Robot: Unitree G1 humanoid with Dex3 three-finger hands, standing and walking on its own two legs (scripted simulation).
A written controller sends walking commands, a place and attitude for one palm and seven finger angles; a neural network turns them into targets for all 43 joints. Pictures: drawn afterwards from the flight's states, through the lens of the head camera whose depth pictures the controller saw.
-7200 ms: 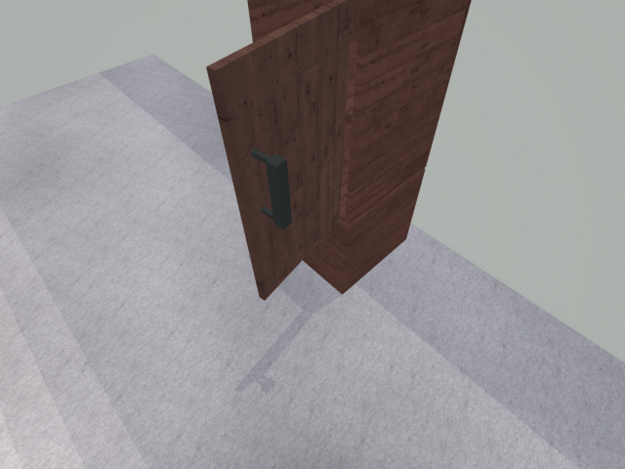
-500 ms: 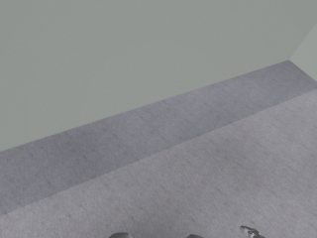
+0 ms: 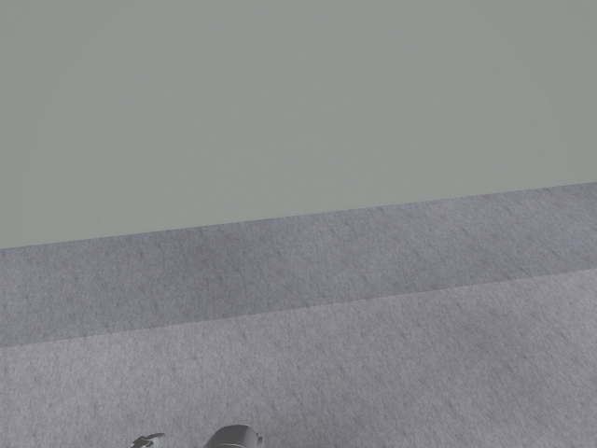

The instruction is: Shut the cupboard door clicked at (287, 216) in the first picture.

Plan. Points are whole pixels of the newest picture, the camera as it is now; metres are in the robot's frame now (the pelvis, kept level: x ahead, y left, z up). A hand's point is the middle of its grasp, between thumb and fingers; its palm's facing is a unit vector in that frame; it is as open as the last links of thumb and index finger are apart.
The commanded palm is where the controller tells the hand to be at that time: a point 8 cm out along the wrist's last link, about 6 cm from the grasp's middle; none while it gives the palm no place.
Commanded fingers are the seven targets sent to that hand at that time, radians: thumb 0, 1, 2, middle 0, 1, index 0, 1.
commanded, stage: walk to a spot facing it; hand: left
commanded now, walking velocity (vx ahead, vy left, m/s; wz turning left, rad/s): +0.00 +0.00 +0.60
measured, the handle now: out of the picture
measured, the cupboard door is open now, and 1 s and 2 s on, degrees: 100 100 100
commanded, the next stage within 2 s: none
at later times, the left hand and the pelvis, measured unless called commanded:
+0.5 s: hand out of the picture +0.06 +0.21 -0.16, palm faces +0.31 -0.90 -0.31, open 7.4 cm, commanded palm none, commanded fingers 0.00 0.90 0.90 -0.20 -0.30 -0.20 -0.30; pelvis +0.02 -0.03 -0.01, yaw +18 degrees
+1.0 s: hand out of the picture -0.01 +0.22 -0.17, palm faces +0.59 -0.78 -0.23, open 7.4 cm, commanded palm none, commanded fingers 0.00 0.90 0.90 -0.20 -0.30 -0.20 -0.30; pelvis +0.05 -0.01 +0.00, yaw +35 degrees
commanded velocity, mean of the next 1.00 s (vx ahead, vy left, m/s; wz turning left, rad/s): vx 0.09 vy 0.00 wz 0.60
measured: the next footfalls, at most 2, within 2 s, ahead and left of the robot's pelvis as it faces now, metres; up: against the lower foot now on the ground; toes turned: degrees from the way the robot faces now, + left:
left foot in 0.12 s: +0.03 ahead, +0.13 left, +0.00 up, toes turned +9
right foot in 0.46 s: +0.09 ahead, -0.14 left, +0.00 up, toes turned +13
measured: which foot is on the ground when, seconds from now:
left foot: up 0.00-0.10, down 0.12-0.44, up 0.46-0.78, down 0.80-1.00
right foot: down 0.00-0.10, up 0.12-0.44, down 0.46-0.78, up 0.80-1.00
